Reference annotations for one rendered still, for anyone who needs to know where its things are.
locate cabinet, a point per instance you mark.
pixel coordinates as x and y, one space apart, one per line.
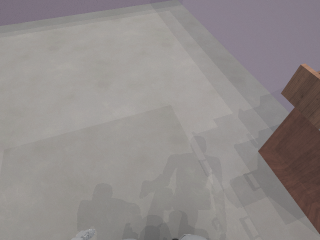
293 154

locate robot left hand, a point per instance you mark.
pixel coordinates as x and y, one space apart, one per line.
84 235

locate drawer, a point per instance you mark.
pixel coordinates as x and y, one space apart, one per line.
303 92

